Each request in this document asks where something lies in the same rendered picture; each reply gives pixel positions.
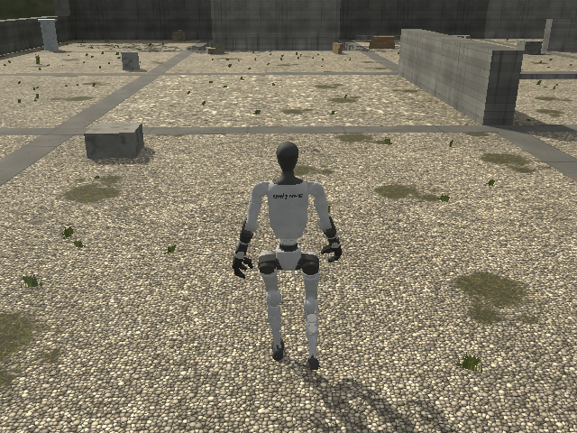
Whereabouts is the right robot foot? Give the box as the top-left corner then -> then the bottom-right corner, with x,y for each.
306,355 -> 320,370

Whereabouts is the left robot upper arm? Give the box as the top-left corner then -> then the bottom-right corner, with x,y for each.
244,181 -> 269,232

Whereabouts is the right robot upper arm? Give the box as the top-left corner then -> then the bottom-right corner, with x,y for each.
307,181 -> 332,230

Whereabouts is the robot left hand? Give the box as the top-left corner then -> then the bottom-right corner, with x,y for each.
232,257 -> 253,279

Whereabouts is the robot right hand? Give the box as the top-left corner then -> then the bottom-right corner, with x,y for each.
321,245 -> 342,263

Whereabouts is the robot torso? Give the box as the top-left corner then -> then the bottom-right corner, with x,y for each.
267,177 -> 309,271

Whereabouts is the robot right forearm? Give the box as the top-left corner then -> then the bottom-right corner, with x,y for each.
323,216 -> 340,248

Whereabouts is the robot left forearm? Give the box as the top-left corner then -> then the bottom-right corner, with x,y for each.
234,217 -> 253,259

